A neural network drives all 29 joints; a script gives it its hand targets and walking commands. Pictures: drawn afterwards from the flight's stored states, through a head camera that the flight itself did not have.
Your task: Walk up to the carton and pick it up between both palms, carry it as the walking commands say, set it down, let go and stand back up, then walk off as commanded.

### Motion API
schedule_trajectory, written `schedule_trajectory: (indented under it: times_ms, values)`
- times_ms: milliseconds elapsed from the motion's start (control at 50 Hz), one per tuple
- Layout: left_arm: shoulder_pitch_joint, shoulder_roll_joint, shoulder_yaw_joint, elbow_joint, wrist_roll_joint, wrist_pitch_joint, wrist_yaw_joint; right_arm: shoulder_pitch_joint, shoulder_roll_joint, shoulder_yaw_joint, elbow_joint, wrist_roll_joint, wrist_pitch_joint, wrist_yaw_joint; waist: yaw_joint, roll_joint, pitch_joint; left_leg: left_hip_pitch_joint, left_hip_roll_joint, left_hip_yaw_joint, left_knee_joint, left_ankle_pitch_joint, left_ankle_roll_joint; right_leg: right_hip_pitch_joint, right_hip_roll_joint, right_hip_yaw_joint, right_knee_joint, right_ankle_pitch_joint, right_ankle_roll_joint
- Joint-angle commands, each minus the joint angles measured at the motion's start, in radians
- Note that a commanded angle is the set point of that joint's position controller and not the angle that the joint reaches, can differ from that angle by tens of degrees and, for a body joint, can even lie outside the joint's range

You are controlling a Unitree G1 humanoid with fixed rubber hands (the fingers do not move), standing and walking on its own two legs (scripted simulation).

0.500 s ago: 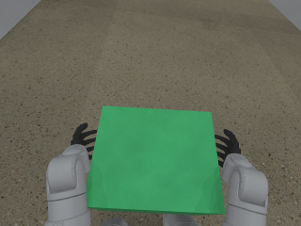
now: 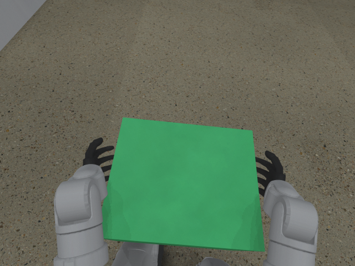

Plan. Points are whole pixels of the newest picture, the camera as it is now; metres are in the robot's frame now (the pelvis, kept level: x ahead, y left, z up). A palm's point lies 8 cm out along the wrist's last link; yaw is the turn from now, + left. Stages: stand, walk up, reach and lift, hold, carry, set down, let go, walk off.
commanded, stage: carry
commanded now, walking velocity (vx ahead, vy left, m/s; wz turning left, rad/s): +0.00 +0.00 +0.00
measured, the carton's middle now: (180, 189) +0.29 +0.01 -0.03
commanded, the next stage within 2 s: none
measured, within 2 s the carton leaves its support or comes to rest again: neither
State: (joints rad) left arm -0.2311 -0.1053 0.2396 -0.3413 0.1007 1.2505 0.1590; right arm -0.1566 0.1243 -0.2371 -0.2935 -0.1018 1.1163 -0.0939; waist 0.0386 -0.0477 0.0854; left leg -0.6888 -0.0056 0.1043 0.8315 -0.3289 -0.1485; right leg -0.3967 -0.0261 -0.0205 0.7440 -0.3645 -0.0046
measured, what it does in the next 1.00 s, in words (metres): walks backwards: left foot, then right foot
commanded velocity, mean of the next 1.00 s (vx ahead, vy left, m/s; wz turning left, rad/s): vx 0.00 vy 0.00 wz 0.00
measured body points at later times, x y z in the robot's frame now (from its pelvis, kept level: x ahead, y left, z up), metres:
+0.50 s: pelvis -0.15 +0.03 +0.00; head -0.15 +0.04 +0.45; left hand +0.12 +0.23 +0.07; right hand +0.13 -0.15 +0.07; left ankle -0.07 +0.10 -0.71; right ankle -0.13 -0.11 -0.68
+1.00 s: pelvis -0.20 +0.00 +0.00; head -0.18 -0.01 +0.45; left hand +0.10 +0.17 +0.07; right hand +0.08 -0.20 +0.06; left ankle -0.11 +0.10 -0.71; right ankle -0.18 -0.10 -0.71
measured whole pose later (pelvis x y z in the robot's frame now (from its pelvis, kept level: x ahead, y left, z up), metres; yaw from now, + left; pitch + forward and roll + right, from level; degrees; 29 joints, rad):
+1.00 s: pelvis -0.20 +0.00 +0.00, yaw +0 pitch +1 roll +2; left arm -0.23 -0.10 0.23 -0.23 0.10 1.13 0.13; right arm -0.18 0.12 -0.24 -0.28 -0.12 1.12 -0.12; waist -0.02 0.00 0.00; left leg -0.46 0.02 0.14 0.64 -0.20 0.03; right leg -0.41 -0.02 -0.03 0.75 -0.36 -0.03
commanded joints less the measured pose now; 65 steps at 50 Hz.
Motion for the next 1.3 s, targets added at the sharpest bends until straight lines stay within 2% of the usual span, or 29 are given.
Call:
schedule_trajectory:
  times_ms: [0,40,60,80,120,140,160,200,260,280,300,340,440,480,520,560,600,660,680,720,780,840,940,960,1080,1120,1200,1240,1280]
  values:
    - [-0.609,-0.855,-0.871,-0.217,-0.480,-0.049,-0.382,-0.617,0.829,0.794,-0.262,0.439,0.038,0.317,-0.048,-0.015,-0.504,0.335,0.012,-0.082,0.117,-0.044,0.103,-0.072,-0.173,0.125,-0.343,0.051,-0.043]
    - [-0.571,-0.865,-0.832,-0.136,-0.455,-0.041,-0.375,-0.674,0.815,0.804,-0.243,0.459,0.055,0.313,-0.049,-0.105,-0.532,0.352,0.012,-0.046,-0.092,-0.058,0.118,0.044,-0.185,0.136,-0.246,0.358,-0.063]
    - [-0.608,-0.842,-0.835,-0.179,-0.445,-0.045,-0.370,-0.616,0.813,0.809,-0.205,0.449,0.066,0.320,-0.050,-0.153,-0.547,0.417,0.032,-0.040,-0.237,-0.076,0.120,0.046,-0.187,0.130,-0.219,0.315,-0.074]
    - [-0.530,-0.793,-0.805,-0.106,-0.408,-0.021,-0.365,-0.523,0.781,0.783,-0.113,0.429,0.083,0.325,-0.051,-0.048,-0.550,0.492,0.080,-0.101,-0.417,-0.035,0.115,0.038,-0.147,0.101,-0.147,0.264,-0.050]
    - [-0.497,-0.782,-0.755,-0.036,-0.390,-0.014,-0.369,-0.516,0.768,0.773,-0.049,0.403,0.095,0.327,-0.044,0.267,-0.543,0.608,0.399,-0.545,-0.462,0.575,0.167,-0.176,0.002,0.083,0.070,-0.158,0.051]
    - [-0.417,-0.815,-0.769,0.008,-0.373,-0.020,-0.368,-0.528,0.776,0.804,-0.109,0.425,0.084,0.337,-0.034,0.255,-0.539,0.565,0.456,-0.473,-0.417,0.759,0.181,-0.160,0.003,0.119,0.156,-0.201,0.055]
    - [-0.446,-0.830,-0.768,0.010,-0.377,-0.027,-0.366,-0.553,0.794,0.802,-0.116,0.439,0.082,0.344,-0.028,0.226,-0.472,0.606,0.406,-0.341,-0.368,0.950,0.136,-0.184,0.003,0.094,0.190,-0.143,0.052]
    - [-0.500,-0.857,-0.781,-0.012,-0.397,-0.046,-0.368,-0.541,0.802,0.779,-0.121,0.449,0.075,0.352,-0.045,0.177,-0.534,0.626,0.317,-0.214,-0.362,0.894,0.099,-0.180,0.009,0.061,0.230,-0.043,0.035]
    - [-0.662,-0.867,-0.819,-0.063,-0.425,-0.053,-0.370,-0.638,0.801,0.750,-0.091,0.447,0.075,0.357,-0.046,0.290,-0.445,0.443,0.265,-0.256,-0.519,0.007,0.093,-0.180,0.020,0.088,0.289,-0.049,0.009]
    - [-0.677,-0.874,-0.828,-0.057,-0.435,-0.053,-0.375,-0.647,0.808,0.743,-0.058,0.434,0.077,0.358,-0.045,0.237,-0.384,0.352,0.274,-0.274,-0.599,-0.302,0.108,-0.182,0.015,0.076,0.315,-0.036,0.011]
    - [-0.687,-0.884,-0.825,-0.076,-0.449,-0.055,-0.371,-0.637,0.842,0.753,-0.064,0.446,0.074,0.351,-0.043,0.173,-0.384,0.348,0.280,-0.293,-0.612,-0.342,0.106,-0.174,0.026,0.082,0.321,-0.029,0.009]
    - [-0.677,-0.861,-0.823,-0.057,-0.442,-0.048,-0.373,-0.615,0.807,0.730,-0.044,0.420,0.078,0.346,-0.034,0.265,-0.370,0.290,0.241,-0.239,-0.639,-0.382,0.113,-0.126,0.025,0.023,0.330,-0.043,0.010]
    - [-0.639,-0.824,-0.728,0.080,-0.409,-0.070,-0.388,-0.613,0.776,0.675,0.045,0.344,0.049,0.319,-0.034,0.240,-0.484,0.311,0.244,-0.214,-0.613,-0.310,0.164,0.025,0.043,-0.072,0.134,-0.139,-0.030]
    - [-0.627,-0.839,-0.812,-0.056,-0.480,-0.053,-0.395,-0.558,0.806,0.747,-0.044,0.388,0.063,0.317,-0.038,0.218,-0.483,0.351,0.281,-0.235,-0.562,-0.223,0.222,0.028,0.004,-0.027,-0.036,-0.107,-0.042]
    - [-0.649,-0.846,-0.800,-0.051,-0.484,-0.071,-0.406,-0.619,0.817,0.782,-0.074,0.391,0.048,0.309,-0.018,0.148,-0.554,0.333,0.207,-0.162,-0.533,-0.222,0.168,0.207,0.027,-0.047,-0.270,-0.029,-0.081]
    - [-0.648,-0.858,-0.801,-0.107,-0.477,-0.088,-0.404,-0.709,0.841,0.825,-0.178,0.427,0.038,0.305,-0.032,-0.232,-0.598,0.201,0.051,-0.055,-0.197,-0.086,0.136,0.247,-0.317,0.478,-0.441,-0.018,-0.152]
    - [-0.683,-0.878,-0.812,-0.169,-0.495,-0.096,-0.396,-0.753,0.853,0.837,-0.233,0.454,0.037,0.304,-0.030,-0.230,-0.543,0.277,0.030,-0.044,-0.099,-0.078,0.147,0.081,-0.307,0.368,-0.418,-0.040,-0.193]
    - [-0.579,-0.868,-0.710,0.055,-0.387,-0.131,-0.401,-0.741,0.817,0.743,-0.093,0.369,-0.007,0.311,-0.047,0.010,-0.588,0.538,0.098,-0.107,-0.318,0.127,0.183,-0.006,-0.123,0.126,-0.276,0.143,-0.078]
    - [-0.632,-0.880,-0.710,0.003,-0.403,-0.150,-0.397,-0.722,0.827,0.746,-0.113,0.367,-0.026,0.306,-0.041,0.021,-0.642,0.558,0.137,-0.139,-0.339,0.303,0.202,0.054,-0.098,0.089,-0.218,0.250,-0.059]
    - [-0.559,-0.886,-0.782,-0.086,-0.423,-0.128,-0.383,-0.718,0.836,0.831,-0.218,0.444,-0.003,0.313,-0.032,0.067,-0.654,0.586,0.199,-0.154,-0.296,0.502,0.210,0.080,-0.087,0.089,-0.179,0.277,-0.042]
    - [-0.530,-0.828,-0.717,0.035,-0.379,-0.125,-0.397,-0.638,0.811,0.787,-0.065,0.386,0.005,0.321,-0.031,-0.025,-0.607,0.481,0.207,-0.174,-0.347,0.185,0.227,0.123,-0.075,0.095,-0.227,0.121,-0.065]
    - [-0.538,-0.806,-0.752,-0.023,-0.401,-0.119,-0.390,-0.549,0.814,0.798,-0.016,0.393,0.029,0.326,-0.034,-0.065,-0.552,0.420,0.126,-0.095,-0.282,0.046,0.193,0.076,-0.187,0.241,-0.322,0.160,-0.120]
    - [-0.488,-0.764,-0.671,0.130,-0.303,-0.158,-0.402,-0.599,0.788,0.744,0.056,0.350,-0.019,0.336,-0.030,0.048,-0.555,0.516,0.182,-0.146,-0.400,0.039,0.212,0.025,-0.064,0.088,-0.244,0.043,-0.064]
    - [-0.538,-0.805,-0.745,0.020,-0.371,-0.157,-0.398,-0.614,0.797,0.776,-0.045,0.377,-0.019,0.330,-0.037,0.065,-0.551,0.535,0.211,-0.168,-0.419,0.110,0.213,0.004,-0.036,0.069,-0.196,0.063,-0.048]
    - [-0.553,-0.810,-0.719,-0.005,-0.372,-0.173,-0.393,-0.648,0.814,0.786,-0.073,0.388,-0.028,0.324,-0.035,-0.059,-0.658,0.563,0.189,-0.119,-0.310,0.313,0.223,0.131,-0.102,0.119,-0.208,0.270,-0.084]
    - [-0.475,-0.800,-0.634,0.179,-0.300,-0.192,-0.393,-0.666,0.767,0.697,0.005,0.329,-0.065,0.323,-0.031,-0.002,-0.629,0.515,0.183,-0.107,-0.293,0.336,0.216,0.151,-0.103,0.114,-0.201,0.287,-0.073]
    - [-0.551,-0.819,-0.742,-0.007,-0.375,-0.217,-0.386,-0.620,0.813,0.789,-0.073,0.383,-0.079,0.318,-0.033,0.015,-0.627,0.502,0.168,-0.109,-0.305,0.282,0.218,0.142,-0.114,0.122,-0.209,0.278,-0.074]
    - [-0.529,-0.781,-0.653,0.143,-0.301,-0.245,-0.385,-0.542,0.783,0.682,0.120,0.284,-0.099,0.316,-0.039,-0.002,-0.609,0.530,0.172,-0.114,-0.328,0.177,0.226,0.089,-0.094,0.101,-0.238,0.190,-0.080]
    - [-0.534,-0.770,-0.687,0.091,-0.309,-0.257,-0.384,-0.562,0.776,0.712,0.057,0.305,-0.119,0.318,-0.037,0.048,-0.595,0.532,0.158,-0.102,-0.328,0.174,0.219,0.075,-0.093,0.099,-0.232,0.200,-0.073]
